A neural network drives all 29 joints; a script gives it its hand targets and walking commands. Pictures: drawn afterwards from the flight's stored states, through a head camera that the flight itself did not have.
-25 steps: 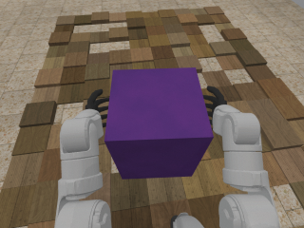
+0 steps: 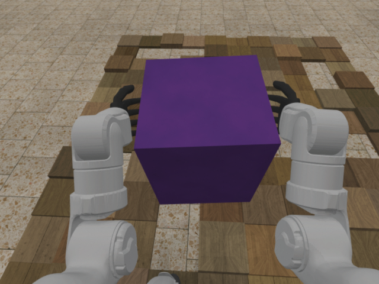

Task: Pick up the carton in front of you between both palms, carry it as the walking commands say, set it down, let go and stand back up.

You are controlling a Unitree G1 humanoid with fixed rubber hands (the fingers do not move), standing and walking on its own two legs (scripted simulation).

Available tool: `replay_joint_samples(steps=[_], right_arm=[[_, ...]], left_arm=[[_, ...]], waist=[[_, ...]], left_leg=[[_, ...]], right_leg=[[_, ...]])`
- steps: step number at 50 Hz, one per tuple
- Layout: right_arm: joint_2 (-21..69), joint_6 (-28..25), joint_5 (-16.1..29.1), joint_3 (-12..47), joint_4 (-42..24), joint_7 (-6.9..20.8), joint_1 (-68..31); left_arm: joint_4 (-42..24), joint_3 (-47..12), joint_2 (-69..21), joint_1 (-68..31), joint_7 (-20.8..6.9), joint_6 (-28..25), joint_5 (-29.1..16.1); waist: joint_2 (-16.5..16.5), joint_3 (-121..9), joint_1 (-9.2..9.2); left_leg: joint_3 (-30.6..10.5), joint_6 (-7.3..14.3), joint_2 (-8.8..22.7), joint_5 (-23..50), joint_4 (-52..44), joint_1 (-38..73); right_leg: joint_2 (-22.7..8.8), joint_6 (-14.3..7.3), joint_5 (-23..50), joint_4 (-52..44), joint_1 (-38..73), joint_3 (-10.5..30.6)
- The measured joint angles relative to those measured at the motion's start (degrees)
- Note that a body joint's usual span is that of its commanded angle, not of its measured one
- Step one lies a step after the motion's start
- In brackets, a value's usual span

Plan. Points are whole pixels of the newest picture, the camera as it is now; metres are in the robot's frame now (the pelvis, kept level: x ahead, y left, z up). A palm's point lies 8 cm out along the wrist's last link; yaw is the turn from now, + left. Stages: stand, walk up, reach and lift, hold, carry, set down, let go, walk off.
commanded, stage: carry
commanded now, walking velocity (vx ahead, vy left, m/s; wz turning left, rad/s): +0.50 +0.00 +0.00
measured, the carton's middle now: (203, 137) +0.40 +0.02 +0.10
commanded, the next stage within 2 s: none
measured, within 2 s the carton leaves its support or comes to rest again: neither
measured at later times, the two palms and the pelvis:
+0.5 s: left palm (145, 69) +0.67 +0.20 +0.08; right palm (248, 72) +0.66 -0.10 +0.09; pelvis +0.29 +0.06 -0.02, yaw +1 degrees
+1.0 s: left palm (129, 8) +0.96 +0.30 +0.14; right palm (213, 4) +0.98 +0.00 +0.15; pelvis +0.61 +0.12 -0.03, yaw +2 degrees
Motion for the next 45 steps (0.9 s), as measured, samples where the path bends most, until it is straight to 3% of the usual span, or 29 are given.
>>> replay_joint_samples(steps=[4,7,10,19,24,27,29,31,33,38,42,45], right_arm=[[-0.6,0.4,-0.8,-0.8,5.1,0.7,-2.3],[0.1,-1.4,-1.7,-0.5,9.6,1.0,-3.5],[1.0,-1.7,-1.4,-0.6,11.3,1.8,-1.2],[3.2,-5.6,-0.2,-0.1,2.4,1.8,7.9],[3.8,-7.7,0.5,0.9,-2.2,1.6,10.7],[3.1,-7.8,1.1,1.2,-4.3,1.6,10.4],[1.1,-7.2,2.2,1.0,-5.4,1.6,9.1],[0.0,-6.5,3.1,0.4,-6.0,1.6,7.5],[0.3,-5.2,2.7,0.0,-6.8,1.5,6.2],[1.6,-2.2,0.1,-1.1,-6.4,1.7,3.1],[1.4,-1.4,-1.7,-1.6,-1.5,2.4,2.1],[0.9,-1.3,-2.6,-2.0,3.3,2.8,2.1]], left_arm=[[4.5,-0.6,1.1,-2.2,-0.1,1.1,0.3],[8.3,-0.4,3.1,-3.6,-0.5,0.7,-0.1],[10.6,0.1,2.6,-2.3,-0.7,0.9,0.4],[2.6,-0.1,-1.2,4.2,-0.6,-2.1,2.5],[-3.0,-0.3,-2.5,7.5,-0.7,-3.8,2.6],[-5.0,-1.1,-2.6,7.5,-0.7,-4.4,2.5],[-5.5,-1.8,-3.2,6.5,-0.6,-5.2,2.9],[-5.8,-2.5,-3.0,4.9,-0.2,-5.0,2.7],[-6.8,-2.7,-2.3,4.6,0.6,-4.0,1.7],[-6.2,-1.3,-1.2,2.7,1.0,-1.7,-0.2],[0.3,-1.0,-0.4,0.4,0.8,-1.2,-0.1],[6.6,-1.6,0.1,-0.6,0.2,-1.3,0.5]], waist=[[-0.1,-1.8,-0.78],[-2.6,-1.5,-3.40],[-2.5,-0.1,-5.03],[-2.2,4.7,-6.74],[-1.7,4.3,-7.32],[-1.8,4.2,-6.72],[0.8,5.2,-4.70],[0.7,6.1,-2.53],[-0.1,6.5,-0.95],[-1.5,4.5,1.27],[-1.8,1.0,2.25],[-1.7,-2.3,2.03]], left_leg=[[3.3,1.3,-1.3,4.3,-9.5,7.7],[4.4,2.9,-3.3,-8.8,-1.4,7.5],[4.1,3.8,-3.9,-10.5,-0.3,9.2],[3.4,4.8,-6.0,-15.4,-6.5,19.1],[2.3,4.1,-6.2,-19.6,-9.4,26.0],[3.3,3.5,-5.9,-21.9,-5.2,28.2],[2.3,1.9,-3.8,-15.5,9.3,23.8],[-2.0,0.0,-5.3,-19.7,29.5,15.2],[-3.8,0.3,-5.5,-21.1,37.4,8.8],[-4.6,-0.3,-2.0,-18.9,24.3,0.1],[-4.4,-1.2,-0.2,-8.0,8.2,-0.2],[-3.1,-0.9,-0.3,-0.3,-0.8,2.9]], right_leg=[[-0.7,2.0,-8.8,8.3,3.0,0.2],[-1.8,1.8,-11.0,31.2,-5.1,3.6],[-0.8,1.0,-7.2,44.4,-15.2,5.0],[-4.0,0.7,3.2,42.5,-36.5,4.1],[-2.9,-0.6,7.8,26.7,-36.7,1.5],[-0.5,-3.0,14.2,14.6,-30.6,-1.8],[1.3,-3.6,14.4,14.2,-27.9,-3.2],[1.7,-3.8,11.9,14.8,-26.2,-2.9],[1.7,-3.4,10.5,13.0,-23.4,-2.2],[0.3,-2.3,7.8,8.5,-16.6,-1.0],[-0.9,-0.6,3.4,8.2,-11.7,-0.1],[-1.9,1.3,-1.9,10.8,-8.4,0.6]])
